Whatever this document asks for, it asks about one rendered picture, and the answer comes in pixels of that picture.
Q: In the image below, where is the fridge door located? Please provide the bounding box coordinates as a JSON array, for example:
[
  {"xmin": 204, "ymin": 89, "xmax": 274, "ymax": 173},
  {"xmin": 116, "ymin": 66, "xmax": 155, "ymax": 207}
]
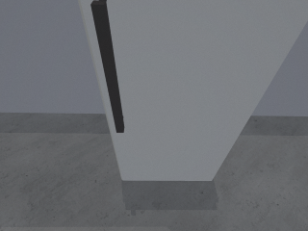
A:
[{"xmin": 80, "ymin": 0, "xmax": 308, "ymax": 181}]

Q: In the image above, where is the handle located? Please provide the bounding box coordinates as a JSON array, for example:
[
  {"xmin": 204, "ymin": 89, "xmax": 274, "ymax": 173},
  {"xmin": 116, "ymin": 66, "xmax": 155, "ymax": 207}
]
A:
[{"xmin": 90, "ymin": 0, "xmax": 125, "ymax": 133}]

